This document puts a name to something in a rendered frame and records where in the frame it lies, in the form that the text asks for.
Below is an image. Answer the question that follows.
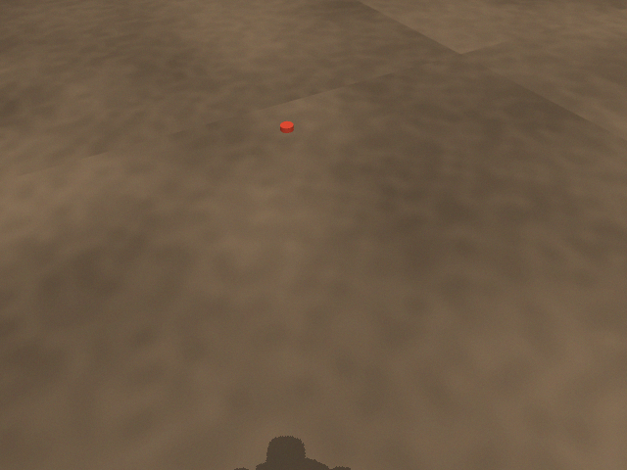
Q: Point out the tin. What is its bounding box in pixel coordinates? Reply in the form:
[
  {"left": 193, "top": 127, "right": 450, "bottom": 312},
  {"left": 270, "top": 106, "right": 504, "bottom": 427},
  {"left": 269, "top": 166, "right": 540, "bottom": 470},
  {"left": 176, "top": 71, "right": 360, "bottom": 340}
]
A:
[{"left": 280, "top": 121, "right": 294, "bottom": 133}]

